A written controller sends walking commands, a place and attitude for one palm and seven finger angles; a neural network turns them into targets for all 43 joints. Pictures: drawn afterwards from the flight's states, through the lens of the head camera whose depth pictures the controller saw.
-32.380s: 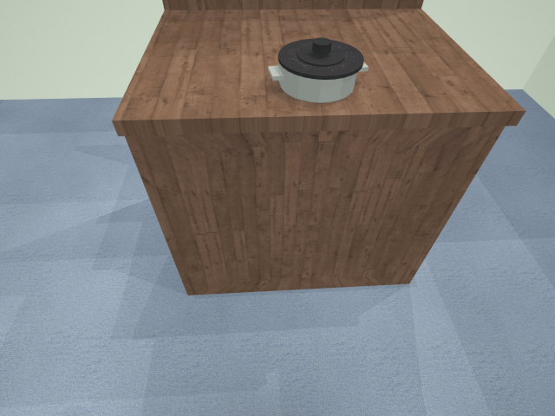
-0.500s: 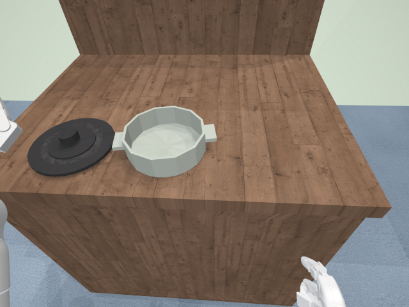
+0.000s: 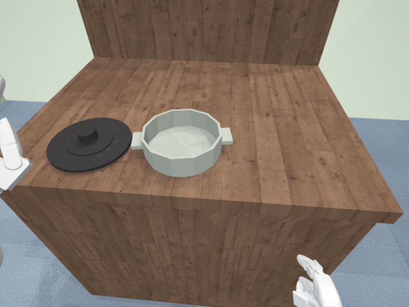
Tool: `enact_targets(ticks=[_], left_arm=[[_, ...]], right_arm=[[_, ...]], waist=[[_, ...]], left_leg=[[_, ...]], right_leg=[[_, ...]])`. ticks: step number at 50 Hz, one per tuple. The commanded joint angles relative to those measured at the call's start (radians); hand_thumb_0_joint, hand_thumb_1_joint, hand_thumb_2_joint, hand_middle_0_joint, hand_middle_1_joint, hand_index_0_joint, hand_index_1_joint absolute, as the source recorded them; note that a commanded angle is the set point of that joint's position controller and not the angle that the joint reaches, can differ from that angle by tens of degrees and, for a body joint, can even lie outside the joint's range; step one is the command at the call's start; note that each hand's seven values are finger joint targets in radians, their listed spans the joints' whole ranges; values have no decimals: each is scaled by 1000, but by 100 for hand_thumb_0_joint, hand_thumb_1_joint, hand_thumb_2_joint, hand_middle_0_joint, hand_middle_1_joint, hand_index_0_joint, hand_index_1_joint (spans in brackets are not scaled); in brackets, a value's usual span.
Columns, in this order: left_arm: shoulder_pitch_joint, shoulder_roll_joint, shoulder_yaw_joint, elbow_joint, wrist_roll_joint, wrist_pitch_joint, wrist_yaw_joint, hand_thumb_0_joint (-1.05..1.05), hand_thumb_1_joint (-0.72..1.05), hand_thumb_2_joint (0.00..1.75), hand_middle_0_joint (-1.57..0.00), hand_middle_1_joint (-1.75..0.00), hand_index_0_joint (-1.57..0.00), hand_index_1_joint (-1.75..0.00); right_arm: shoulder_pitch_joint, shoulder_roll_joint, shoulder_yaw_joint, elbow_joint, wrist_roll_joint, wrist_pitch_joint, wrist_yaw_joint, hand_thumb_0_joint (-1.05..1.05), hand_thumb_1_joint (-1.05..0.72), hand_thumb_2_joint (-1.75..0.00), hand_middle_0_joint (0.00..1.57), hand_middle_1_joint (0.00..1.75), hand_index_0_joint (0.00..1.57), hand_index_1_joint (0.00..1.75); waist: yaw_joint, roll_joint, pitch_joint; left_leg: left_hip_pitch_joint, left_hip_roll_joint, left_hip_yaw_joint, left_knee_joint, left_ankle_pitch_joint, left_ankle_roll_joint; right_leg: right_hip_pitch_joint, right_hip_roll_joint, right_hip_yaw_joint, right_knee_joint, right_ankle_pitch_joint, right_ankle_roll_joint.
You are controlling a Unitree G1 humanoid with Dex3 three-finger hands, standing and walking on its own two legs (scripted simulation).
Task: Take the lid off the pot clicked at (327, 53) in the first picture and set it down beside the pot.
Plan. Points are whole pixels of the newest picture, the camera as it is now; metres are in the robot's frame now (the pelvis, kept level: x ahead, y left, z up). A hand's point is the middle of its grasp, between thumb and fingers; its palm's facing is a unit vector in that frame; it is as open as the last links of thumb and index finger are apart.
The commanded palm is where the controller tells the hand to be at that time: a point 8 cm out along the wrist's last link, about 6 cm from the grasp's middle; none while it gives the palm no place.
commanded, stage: draw the hand back to the body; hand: left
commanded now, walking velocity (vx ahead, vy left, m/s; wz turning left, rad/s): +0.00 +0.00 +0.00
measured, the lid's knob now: (87, 133) +0.44 +0.35 +0.10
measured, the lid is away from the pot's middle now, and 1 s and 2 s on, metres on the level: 0.23 0.23 0.23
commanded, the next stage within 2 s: step back with the hand held close in 0.10 s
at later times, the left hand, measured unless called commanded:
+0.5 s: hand (23, 164) +0.19 +0.25 +0.27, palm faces +0.42 -0.81 -0.40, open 7.4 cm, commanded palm +0.12 +0.30 +0.28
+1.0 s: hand out of the picture +0.09 +0.23 +0.27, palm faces +0.43 -0.77 -0.47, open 7.4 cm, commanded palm +0.03 +0.30 +0.28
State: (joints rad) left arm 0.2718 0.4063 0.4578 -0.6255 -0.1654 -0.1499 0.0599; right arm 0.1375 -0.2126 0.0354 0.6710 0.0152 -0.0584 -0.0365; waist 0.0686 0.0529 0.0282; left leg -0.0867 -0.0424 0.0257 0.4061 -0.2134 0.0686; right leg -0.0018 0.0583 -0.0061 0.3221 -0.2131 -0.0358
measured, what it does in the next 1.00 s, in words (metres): steps on the spot: right foot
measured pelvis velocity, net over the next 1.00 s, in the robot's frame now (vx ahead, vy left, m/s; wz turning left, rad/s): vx -0.10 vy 0.02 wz -0.01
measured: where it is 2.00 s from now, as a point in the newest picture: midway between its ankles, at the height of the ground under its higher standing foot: outside the picture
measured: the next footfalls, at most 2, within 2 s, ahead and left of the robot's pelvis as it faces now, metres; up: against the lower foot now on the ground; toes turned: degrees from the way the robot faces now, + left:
right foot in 0.74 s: -0.05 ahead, -0.11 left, +0.00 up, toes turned +0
left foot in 1.12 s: -0.04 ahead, +0.12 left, +0.00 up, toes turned -2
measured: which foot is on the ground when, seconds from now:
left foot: down 0.00-0.98, up 1.00-1.00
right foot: down 0.00-0.56, up 0.58-0.72, down 0.74-1.00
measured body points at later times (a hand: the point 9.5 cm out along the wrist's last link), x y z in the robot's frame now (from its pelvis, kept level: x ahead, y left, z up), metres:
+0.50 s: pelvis -0.02 +0.03 +0.00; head -0.01 +0.04 +0.44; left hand +0.16 +0.29 +0.29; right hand +0.16 -0.22 -0.07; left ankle +0.01 +0.07 -0.74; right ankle -0.02 -0.10 -0.74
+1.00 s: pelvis -0.10 +0.02 -0.02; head -0.08 +0.03 +0.43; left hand +0.07 +0.27 +0.29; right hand +0.07 -0.22 -0.09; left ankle +0.01 +0.07 -0.74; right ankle -0.09 -0.11 -0.74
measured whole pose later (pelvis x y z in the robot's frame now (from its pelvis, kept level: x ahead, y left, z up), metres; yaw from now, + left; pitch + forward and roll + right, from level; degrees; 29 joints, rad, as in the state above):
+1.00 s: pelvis -0.10 +0.02 -0.02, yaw -1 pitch +1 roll -4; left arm 0.44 0.52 0.60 -0.83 -0.09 -0.26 0.12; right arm 0.21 -0.18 0.00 0.55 0.03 -0.03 -0.03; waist -0.03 0.03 0.01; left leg -0.47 -0.01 0.02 0.61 -0.24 0.05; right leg -0.26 0.07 -0.01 0.50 -0.25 -0.01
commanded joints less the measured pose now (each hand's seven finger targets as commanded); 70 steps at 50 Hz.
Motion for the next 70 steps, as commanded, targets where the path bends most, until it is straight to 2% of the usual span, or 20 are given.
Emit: enact_targets(ticks=[1, 10, 11, 13, 14, 22, 29, 33, 39, 44, 46, 48, 51, 55, 58, 61, 62, 64, 66, 70], left_arm=[[-190, 209, 105, -199, 4, -53, 22, 0, 90, 90, -20, -30, -20, -30], [-161, 193, 89, -212, 13, -40, 25, 0, 90, 90, -20, -30, -20, -30], [-308, 355, 239, -277, 30, -100, 50, 0, 90, 90, -20, -30, -20, -30], [-255, 295, 203, -166, 48, -133, 53, 0, 90, 90, -20, -30, -20, -30], [-193, 244, 161, -134, 58, -128, 46, 0, 90, 90, -20, -30, -20, -30], [25, 262, 193, -252, 63, -132, 45, 0, 90, 90, -20, -30, -20, -30], [102, 300, 279, -424, 63, -148, 70, 0, 90, 90, -20, -30, -20, -30], [81, 286, 280, -356, 62, -145, 90, 0, 90, 90, -20, -30, -20, -30], [27, 277, 251, -293, 66, -152, 80, 0, 90, 90, -20, -30, -20, -30], [129, 294, 286, -370, 57, -148, 79, 0, 90, 90, -20, -30, -20, -30], [129, 322, 309, -383, 62, -151, 88, 0, 90, 90, -20, -30, -20, -30], [117, 306, 281, -345, 65, -158, 99, 0, 90, 90, -20, -30, -20, -30], [18, 291, 246, -306, 75, -157, 117, 0, 90, 90, -20, -30, -20, -30], [-92, 260, 181, -183, 77, -141, 106, 0, 90, 90, -20, -30, -20, -30], [-27, 269, 204, -217, 76, -162, 92, 0, 90, 90, -20, -30, -20, -30], [-4, 276, 232, -369, 63, -182, 72, 0, 90, 90, -20, -30, -20, -30], [14, 263, 234, -385, 56, -183, 77, 0, 90, 90, -20, -30, -20, -30], [68, 254, 238, -418, 51, -176, 87, 0, 90, 90, -20, -30, -20, -30], [117, 279, 262, -471, 52, -174, 98, 0, 90, 90, -20, -30, -20, -30], [118, 286, 286, -422, 48, -189, 86, 0, 90, 90, -20, -30, -20, -30]], right_arm=[[-165, -105, -34, -167, 5, -52, -10, 0, -90, -90, 20, 30, 20, 30], [-164, -107, -30, -163, -2, -51, -6, 0, -90, -90, 20, 30, 20, 30], [-160, -127, -15, -235, 16, -27, -2, 0, -90, -90, 20, 30, 20, 30], [-136, -130, -42, -210, 9, -28, -5, 0, -90, -90, 20, 30, 20, 30], [-120, -130, -53, -208, 12, -21, 5, 0, -90, -90, 20, 30, 20, 30], [-83, -141, -79, -270, 20, 30, 11, 0, -90, -90, 20, 30, 20, 30], [-33, -141, -96, -301, 9, 2, 4, 0, -90, -90, 20, 30, 20, 30], [8, -133, -103, -265, 8, -31, 0, 0, -90, -90, 20, 30, 20, 30], [-4, -137, -106, -242, 15, -34, -7, 0, -90, -90, 20, 30, 20, 30], [-41, -122, -96, -280, 12, -25, 1, 0, -90, -90, 20, 30, 20, 30], [-31, -113, -94, -286, 14, -21, -4, 0, -90, -90, 20, 30, 20, 30], [0, -102, -97, -261, 16, -12, -9, 0, -90, -90, 20, 30, 20, 30], [25, -88, -95, -219, 12, -7, -12, 0, -90, -90, 20, 30, 20, 30], [6, -111, -89, -200, 17, -21, -27, 0, -90, -90, 20, 30, 20, 30], [-12, -133, -100, -217, 12, -34, -28, 0, -90, -90, 20, 30, 20, 30], [-14, -124, -101, -246, -16, -62, -13, 0, -90, -90, 20, 30, 20, 30], [9, -111, -107, -239, -22, -78, -7, 0, -90, -90, 20, 30, 20, 30], [17, -112, -115, -225, -18, -94, 6, 0, -90, -90, 20, 30, 20, 30], [0, -111, -111, -233, -15, -102, 8, 0, -90, -90, 20, 30, 20, 30], [-12, -101, -103, -196, -31, -106, -2, 0, -90, -90, 20, 30, 20, 30]], waist=[[-14, 39, -70], [-1, 49, -85], [-37, 133, 38], [-37, -103, -3], [-45, -101, -29], [-48, 31, -173], [-58, 155, -192], [-72, 85, -173], [-82, 15, -259], [-67, 88, -225], [-76, 19, -180], [-91, -80, -130], [-114, -129, -126], [-116, -52, 6], [-91, 94, -91], [-81, 234, -181], [-87, 194, -192], [-79, 111, -237], [-70, 155, -288], [-66, 190, -271]], left_leg=[[90, 80, -80, -73, 91, -28], [77, 87, -105, -87, 110, -42], [-7, 106, -138, -89, -14, -18], [-45, 99, -153, -34, -15, 0], [-12, 100, -139, 7, 36, 1], [-86, 187, -195, -46, 213, 9], [-255, 280, -257, -132, 124, 28], [-183, 284, -250, -73, 223, 29], [-47, 243, -218, 25, 396, -12], [-276, 239, -221, -64, -99, 0], [-349, 187, -195, -19, -281, -18], [-225, 114, -136, 226, -214, -50], [-179, 81, -111, 456, -120, -62], [-225, 132, -149, 183, -58, -35], [-301, 204, -230, 18, 197, 1], [-320, 338, -344, -153, 167, 76], [-297, 362, -367, -140, 186, 105], [-169, 339, -302, -81, 375, 94], [-122, 314, -269, -70, 361, 61], [-234, 264, -237, -92, 44, 0]], right_leg=[[-132, -38, 16, -69, 71, -18], [-110, -33, 10, -53, 84, -24], [-207, -70, 110, -72, 82, -27], [-200, -107, 173, -94, 111, -22], [-220, -131, 199, -97, 148, -26], [-154, -92, 97, 88, 215, 7], [-167, -48, 49, 349, -105, 27], [-241, -55, 47, 303, -162, 23], [-230, -75, 53, 167, 52, 16], [-166, -70, 50, 178, -74, 6], [-187, -111, 101, 87, -100, -22], [-411, -235, 244, -65, -226, -77], [-451, -352, 292, -70, 110, -112], [-425, -240, 179, 36, 178, -44], [-244, -89, 47, 198, 213, 19], [-297, -15, 52, 557, -255, 38], [-345, -13, 82, 636, -307, 36], [-381, -15, 77, 553, -300, 41], [-331, -20, 43, 411, -261, 42], [-157, -14, -2, 118, -116, 21]])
